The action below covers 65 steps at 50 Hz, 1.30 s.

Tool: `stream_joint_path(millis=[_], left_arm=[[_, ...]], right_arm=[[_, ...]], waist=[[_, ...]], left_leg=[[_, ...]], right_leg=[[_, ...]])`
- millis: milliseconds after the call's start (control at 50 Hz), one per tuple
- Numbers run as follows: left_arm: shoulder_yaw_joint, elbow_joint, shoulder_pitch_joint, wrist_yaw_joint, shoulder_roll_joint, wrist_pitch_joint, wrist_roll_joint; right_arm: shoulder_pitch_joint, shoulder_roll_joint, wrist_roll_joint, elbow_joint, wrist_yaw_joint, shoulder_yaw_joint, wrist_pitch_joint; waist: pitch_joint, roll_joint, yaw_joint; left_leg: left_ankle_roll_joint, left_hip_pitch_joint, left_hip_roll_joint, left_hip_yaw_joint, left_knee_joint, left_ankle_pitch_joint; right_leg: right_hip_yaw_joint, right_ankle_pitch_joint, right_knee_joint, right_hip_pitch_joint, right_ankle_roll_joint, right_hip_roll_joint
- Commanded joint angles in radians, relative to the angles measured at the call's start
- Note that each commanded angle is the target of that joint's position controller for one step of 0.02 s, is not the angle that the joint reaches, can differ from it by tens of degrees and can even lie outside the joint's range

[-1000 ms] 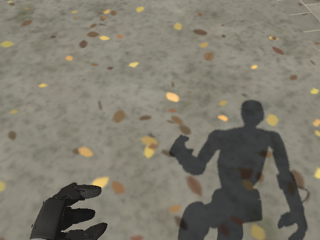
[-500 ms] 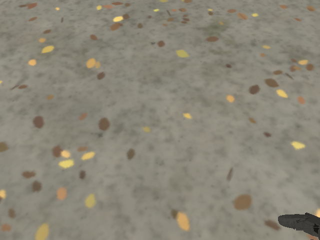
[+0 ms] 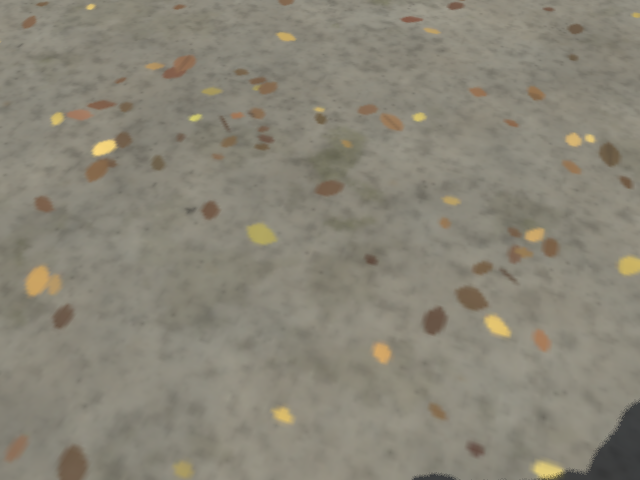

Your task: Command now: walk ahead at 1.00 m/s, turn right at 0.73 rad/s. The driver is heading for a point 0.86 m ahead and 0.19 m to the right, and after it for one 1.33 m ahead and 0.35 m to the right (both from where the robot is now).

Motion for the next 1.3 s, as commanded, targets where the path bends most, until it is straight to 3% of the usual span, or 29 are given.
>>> stream_joint_path(millis=[20, 80, 120, 240, 280, 320, 340, 360, 380, 420, 500, 660, 700, 740, 760, 780, 800, 820, 860, 920, 980, 1040, 1120, 1180, 1220, 1240, 1260, 1280, 1300], left_arm=[[0.037, 0.004, 0.151, 0.016, 0.115, -0.009, -0.007], [0.033, -0.006, 0.121, 0.014, 0.129, -0.037, -0.014], [0.041, -0.013, 0.124, 0.015, 0.140, -0.047, -0.014], [0.066, 0.001, 0.191, 0.018, 0.173, -0.047, -0.031], [0.074, -0.006, 0.167, 0.028, 0.202, -0.046, -0.025], [0.079, -0.027, 0.079, 0.022, 0.233, -0.055, -0.007], [0.043, -0.054, 0.065, 0.023, 0.101, -0.068, 0.001], [0.004, -0.122, 0.205, 0.021, -0.012, -0.064, -0.057], [0.004, -0.086, 0.143, 0.032, 0.078, -0.042, -0.025], [0.017, -0.090, -0.018, 0.011, 0.114, -0.021, 0.006], [-0.010, -0.161, -0.113, -0.033, 0.018, 0.030, 0.022], [-0.045, -0.269, -0.361, -0.077, 0.017, 0.030, 0.014], [-0.037, -0.244, -0.311, -0.070, 0.040, 0.025, 0.014], [-0.007, -0.171, -0.061, -0.051, 0.102, 0.019, 0.014], [0.017, -0.094, 0.163, -0.032, 0.135, 0.012, 0.022], [0.044, -0.051, 0.194, -0.003, 0.174, 0.016, 0.016], [0.057, -0.096, 0.079, 0.011, 0.281, 0.027, 0.039], [0.064, -0.125, 0.134, 0.022, 0.255, 0.034, 0.021], [0.041, -0.083, 0.061, 0.039, 0.160, 0.005, 0.023], [0.007, -0.044, 0.019, 0.039, 0.072, -0.060, 0.019], [0.003, -0.007, 0.044, 0.017, 0.052, -0.097, 0.010], [-0.006, 0.004, 0.051, 0.010, 0.040, -0.117, -0.003], [-0.009, 0.029, 0.104, 0.038, 0.084, -0.128, -0.009], [0.014, 0.015, 0.066, 0.082, 0.163, -0.075, 0.024], [0.029, -0.020, -0.071, 0.080, 0.197, -0.043, 0.032], [-0.017, -0.064, -0.109, 0.054, 0.012, -0.071, 0.047], [-0.041, -0.155, 0.034, 0.042, -0.008, -0.093, -0.002], [-0.051, -0.146, -0.023, 0.043, 0.044, -0.113, 0.012], [-0.048, -0.135, -0.030, 0.040, 0.061, -0.118, 0.005]], right_arm=[[-0.091, -0.097, -0.025, -0.168, 0.011, 0.003, -0.025], [-0.123, -0.077, -0.039, -0.206, 0.020, 0.021, 0.031], [-0.259, -0.070, -0.021, -0.264, 0.031, 0.033, 0.030], [-0.387, -0.071, 0.011, -0.305, 0.030, 0.034, 0.016], [-0.287, -0.119, 0.011, -0.276, 0.014, 0.011, 0.011], [0.065, -0.205, 0.017, -0.190, -0.018, -0.034, 0.002], [0.287, -0.271, -0.010, -0.157, -0.041, -0.063, 0.000], [0.186, -0.349, -0.036, -0.172, -0.034, -0.080, 0.006], [0.078, -0.257, -0.024, -0.190, -0.027, -0.083, 0.018], [0.020, -0.111, -0.015, -0.164, -0.018, -0.048, 0.019], [0.104, -0.056, 0.020, -0.048, -0.002, -0.035, -0.013], [0.115, -0.134, 0.017, 0.011, 0.001, -0.050, -0.035], [0.161, -0.191, 0.020, 0.014, -0.014, -0.063, -0.019], [0.116, -0.247, 0.014, -0.004, -0.030, -0.079, 0.016], [0.077, -0.242, 0.008, -0.023, -0.029, -0.074, 0.025], [0.089, -0.186, -0.001, -0.016, -0.013, -0.067, 0.029], [0.219, -0.061, 0.016, -0.094, -0.007, -0.033, 0.023], [0.117, -0.137, 0.032, -0.138, -0.008, -0.038, 0.007], [0.048, -0.131, 0.041, -0.114, -0.005, -0.030, 0.004], [0.117, -0.071, 0.021, -0.048, 0.024, -0.022, 0.065], [-0.030, -0.045, 0.035, -0.079, 0.043, -0.021, 0.080], [-0.135, -0.015, 0.044, -0.106, 0.060, -0.011, 0.062], [-0.184, -0.019, 0.039, -0.109, 0.077, -0.008, 0.052], [0.045, -0.118, 0.029, -0.041, 0.069, -0.043, 0.065], [0.439, -0.208, 0.032, 0.064, 0.043, -0.100, 0.076], [0.363, -0.248, 0.051, 0.075, 0.029, -0.117, 0.094], [0.257, -0.328, 0.018, 0.018, 0.026, -0.127, 0.093], [0.201, -0.235, 0.017, -0.024, 0.015, -0.118, 0.089], [0.151, -0.161, 0.021, -0.008, 0.006, -0.096, 0.085]], waist=[[-0.034, 0.080, -0.017], [0.040, 0.028, -0.064], [0.088, 0.000, -0.031], [0.003, -0.057, 0.065], [-0.081, -0.053, 0.015], [-0.269, -0.046, -0.184], [-0.412, 0.096, -0.245], [-0.546, 0.458, -0.091], [-0.417, 0.269, -0.101], [-0.158, 0.031, -0.108], [-0.031, 0.090, -0.047], [0.092, 0.026, -0.022], [0.025, 0.073, 0.014], [-0.111, 0.113, 0.158], [-0.190, 0.105, 0.246], [-0.179, -0.021, 0.213], [-0.276, -0.225, 0.027], [-0.411, -0.104, 0.118], [-0.093, 0.062, 0.038], [0.011, 0.088, -0.073], [0.094, 0.015, -0.045], [0.081, -0.008, -0.023], [0.046, -0.048, -0.018], [-0.111, -0.122, -0.158], [-0.226, -0.058, -0.376], [-0.143, 0.255, -0.248], [-0.352, 0.314, -0.117], [-0.285, 0.049, -0.144], [-0.108, -0.086, -0.069]], left_leg=[[-0.016, -0.480, 0.105, -0.085, 0.015, 0.014], [-0.064, -0.398, 0.145, -0.027, -0.202, -0.007], [-0.090, -0.356, 0.143, 0.018, -0.411, 0.152], [-0.063, -0.200, 0.067, 0.018, -0.788, 0.441], [-0.045, -0.040, 0.021, 0.008, -0.845, 0.337], [-0.018, 0.346, 0.072, -0.029, -0.806, 0.166], [0.008, 0.581, 0.304, -0.253, -0.806, -0.204], [0.123, 0.743, 0.575, -0.868, -1.035, -0.386], [0.148, 0.621, 0.518, -0.873, -1.079, -0.570], [0.109, 0.351, 0.409, -0.489, -1.071, -0.223], [0.048, 0.200, 0.335, -0.146, -1.126, 0.170], [-0.027, 0.138, 0.233, 0.287, -1.214, 0.805], [-0.044, 0.247, 0.253, 0.302, -1.065, 1.250], [-0.036, 0.232, 0.303, 0.280, -0.719, 1.444], [-0.011, 0.081, 0.310, 0.250, -0.443, 1.317], [-0.008, -0.148, 0.169, 0.250, -0.066, 0.435], [-0.027, -0.455, 0.079, 0.164, 0.284, -0.212], [-0.020, -0.556, 0.073, -0.009, 0.332, -0.097], [-0.009, -0.566, 0.153, -0.011, 0.191, 0.007], [-0.020, -0.364, 0.198, -0.083, 0.001, 0.011], [-0.002, -0.441, 0.193, -0.049, -0.204, 0.168], [0.039, -0.388, 0.153, 0.064, -0.463, 0.412], [0.100, -0.309, 0.059, 0.181, -0.663, 0.530], [0.136, -0.074, -0.067, 0.220, -0.674, 0.331], [0.236, 0.318, -0.029, 0.070, -0.754, 0.184], [0.271, 0.484, 0.092, -0.134, -0.671, 0.325], [0.498, 0.689, 0.306, -0.687, -0.893, 0.167], [0.453, 0.595, 0.338, -0.758, -1.055, 0.112], [0.386, 0.363, 0.325, -0.630, -1.074, 0.247]], right_leg=[[0.601, -0.128, -0.373, 0.343, -0.184, -0.294], [0.466, -0.067, -0.445, 0.091, -0.182, -0.194], [0.429, 0.027, -0.494, 0.001, -0.170, -0.158], [0.436, 0.438, -0.393, 0.233, -0.063, -0.164], [0.444, 0.666, -0.233, 0.312, -0.018, -0.163], [0.418, 0.666, 0.190, 0.214, 0.020, -0.123], [0.340, 0.198, 0.530, 0.061, 0.011, -0.073], [0.220, -0.334, 0.803, -0.226, 0.047, 0.016], [0.183, -0.215, 0.856, -0.359, 0.029, -0.091], [0.145, -0.097, 0.761, -0.347, 0.041, -0.167], [0.128, -0.088, 0.703, -0.370, 0.055, -0.242], [-0.110, 0.213, 0.211, -0.181, 0.004, -0.160], [-0.164, 0.155, 0.168, -0.071, -0.029, -0.082], [-0.134, 0.057, 0.160, 0.206, -0.072, -0.028], [-0.032, 0.041, 0.083, 0.490, -0.116, -0.035], [0.120, -0.021, 0.011, 0.668, -0.141, -0.119], [0.580, 0.120, -0.024, 0.856, -0.222, -0.406], [0.773, -0.086, -0.228, 0.881, -0.279, -0.465], [0.596, -0.125, -0.349, 0.521, -0.204, -0.437], [0.326, -0.004, -0.429, 0.184, -0.122, -0.360], [0.106, 0.195, -0.505, 0.165, -0.034, -0.275], [-0.076, 0.456, -0.532, 0.214, 0.040, -0.211], [-0.155, 1.009, -0.481, 0.439, 0.110, -0.275], [-0.164, 1.395, -0.111, 0.563, 0.138, -0.320], [-0.168, 1.032, 0.610, 0.319, 0.128, -0.252], [-0.101, -0.233, 1.019, -0.120, 0.142, -0.052], [0.110, -0.345, 1.205, -0.416, 0.166, -0.032], [0.162, -0.232, 1.113, -0.447, 0.136, -0.101], [0.147, -0.147, 0.971, -0.391, 0.132, -0.156]])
